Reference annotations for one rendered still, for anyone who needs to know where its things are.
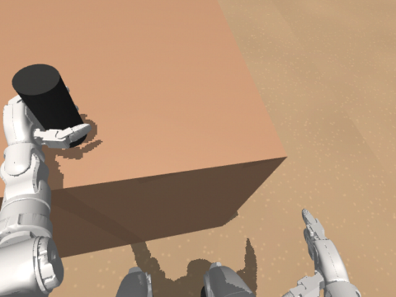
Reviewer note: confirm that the left robot hand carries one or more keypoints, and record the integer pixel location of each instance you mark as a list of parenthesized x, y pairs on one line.
[(20, 125)]

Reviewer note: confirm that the right robot arm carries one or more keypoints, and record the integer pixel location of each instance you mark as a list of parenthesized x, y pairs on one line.
[(341, 289)]

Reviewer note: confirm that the left robot arm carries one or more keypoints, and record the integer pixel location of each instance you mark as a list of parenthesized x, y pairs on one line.
[(30, 265)]

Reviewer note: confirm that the right robot hand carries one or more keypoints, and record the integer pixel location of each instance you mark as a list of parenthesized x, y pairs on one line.
[(328, 264)]

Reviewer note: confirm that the can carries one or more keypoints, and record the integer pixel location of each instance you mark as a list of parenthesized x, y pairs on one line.
[(44, 92)]

